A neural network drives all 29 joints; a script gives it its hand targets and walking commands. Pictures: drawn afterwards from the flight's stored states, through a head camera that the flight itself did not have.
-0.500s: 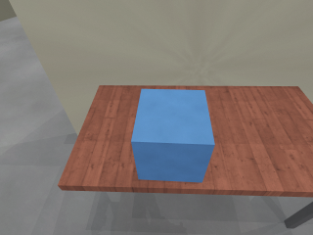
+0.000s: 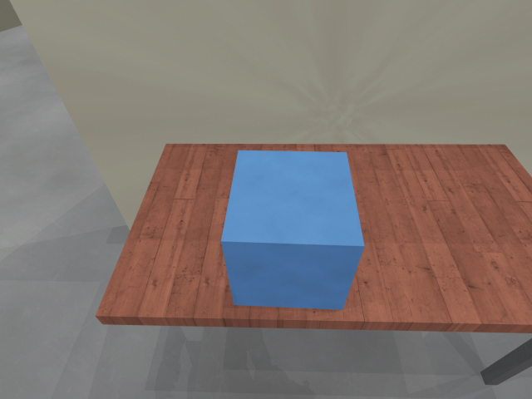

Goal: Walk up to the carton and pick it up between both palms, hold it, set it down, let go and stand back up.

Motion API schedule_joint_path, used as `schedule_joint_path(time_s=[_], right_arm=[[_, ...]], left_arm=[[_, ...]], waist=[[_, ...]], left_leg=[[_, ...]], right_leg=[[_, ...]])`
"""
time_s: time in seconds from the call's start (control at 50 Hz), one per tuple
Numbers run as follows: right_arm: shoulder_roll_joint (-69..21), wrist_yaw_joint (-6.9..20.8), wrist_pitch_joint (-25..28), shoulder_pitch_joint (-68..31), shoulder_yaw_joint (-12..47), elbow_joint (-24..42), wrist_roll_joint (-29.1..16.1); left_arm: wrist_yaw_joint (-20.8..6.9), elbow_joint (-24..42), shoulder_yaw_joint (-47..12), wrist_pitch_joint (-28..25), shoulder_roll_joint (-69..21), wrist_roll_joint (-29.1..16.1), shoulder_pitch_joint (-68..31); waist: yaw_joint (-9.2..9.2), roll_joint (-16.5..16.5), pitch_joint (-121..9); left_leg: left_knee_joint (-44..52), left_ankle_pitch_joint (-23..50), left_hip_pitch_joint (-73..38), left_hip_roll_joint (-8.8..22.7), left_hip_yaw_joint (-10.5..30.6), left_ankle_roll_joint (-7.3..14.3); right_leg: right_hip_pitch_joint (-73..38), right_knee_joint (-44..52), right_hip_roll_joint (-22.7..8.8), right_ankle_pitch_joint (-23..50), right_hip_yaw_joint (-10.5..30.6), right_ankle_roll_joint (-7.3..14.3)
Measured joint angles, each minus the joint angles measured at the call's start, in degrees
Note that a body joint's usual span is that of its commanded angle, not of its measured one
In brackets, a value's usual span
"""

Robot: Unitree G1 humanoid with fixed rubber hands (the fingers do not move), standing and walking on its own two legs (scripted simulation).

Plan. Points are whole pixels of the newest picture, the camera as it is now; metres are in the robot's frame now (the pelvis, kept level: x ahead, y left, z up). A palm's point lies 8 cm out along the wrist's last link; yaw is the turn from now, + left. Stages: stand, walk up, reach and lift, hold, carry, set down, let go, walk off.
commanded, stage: stand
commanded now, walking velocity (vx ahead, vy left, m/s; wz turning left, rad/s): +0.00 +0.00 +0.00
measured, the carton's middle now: (289, 229) +0.50 -0.01 -0.09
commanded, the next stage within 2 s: none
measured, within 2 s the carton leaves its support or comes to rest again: neither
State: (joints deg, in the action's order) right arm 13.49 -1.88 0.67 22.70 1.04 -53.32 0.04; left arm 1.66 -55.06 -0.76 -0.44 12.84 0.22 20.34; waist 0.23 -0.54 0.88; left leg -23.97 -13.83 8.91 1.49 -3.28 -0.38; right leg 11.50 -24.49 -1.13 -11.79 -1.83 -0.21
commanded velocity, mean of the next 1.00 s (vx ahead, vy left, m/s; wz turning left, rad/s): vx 0.00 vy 0.00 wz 0.00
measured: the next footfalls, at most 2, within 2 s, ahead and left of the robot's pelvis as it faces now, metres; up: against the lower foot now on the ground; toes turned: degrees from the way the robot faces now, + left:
none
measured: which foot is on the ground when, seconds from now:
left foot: down 0.00-1.00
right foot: down 0.00-1.00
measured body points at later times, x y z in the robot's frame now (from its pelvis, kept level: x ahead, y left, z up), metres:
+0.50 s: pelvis +0.00 +0.00 +0.00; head +0.01 +0.00 +0.45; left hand +0.01 +0.25 -0.15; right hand +0.00 -0.25 -0.15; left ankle -0.01 +0.12 -0.74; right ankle +0.02 -0.12 -0.74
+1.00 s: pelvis +0.01 +0.00 +0.00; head +0.01 +0.00 +0.45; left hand +0.01 +0.25 -0.15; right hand -0.01 -0.24 -0.15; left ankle -0.01 +0.12 -0.74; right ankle +0.02 -0.12 -0.74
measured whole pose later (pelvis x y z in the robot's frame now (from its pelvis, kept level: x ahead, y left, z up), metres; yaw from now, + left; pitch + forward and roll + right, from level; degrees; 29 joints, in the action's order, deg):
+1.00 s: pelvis +0.01 +0.00 +0.00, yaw -1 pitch -1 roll +0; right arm 12.0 -2.2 0.7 22.0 1.0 -56.9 -0.1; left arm 2.3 -58.2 -1.0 -0.7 11.5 0.2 20.1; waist 0.1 -0.5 1.0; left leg -23.1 -14.0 8.1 1.4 -4.1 -0.2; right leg 11.2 -24.1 -1.1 -11.9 -1.0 -0.5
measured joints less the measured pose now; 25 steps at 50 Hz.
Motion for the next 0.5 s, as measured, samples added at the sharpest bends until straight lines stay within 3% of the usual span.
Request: schedule_joint_path(time_s=[0.5], right_arm=[[-0.81, -0.24, 0.05, -0.43, 0.02, -2.11, -0.11]], left_arm=[[0.36, -1.83, -0.13, -0.12, -0.74, -0.07, -0.16]], waist=[[-0.10, 0.04, 0.02]], left_leg=[[0.50, -0.18, -0.52, -0.07, -0.45, 0.11]], right_leg=[[-0.21, 0.22, -0.03, -0.15, 0.47, -0.18]])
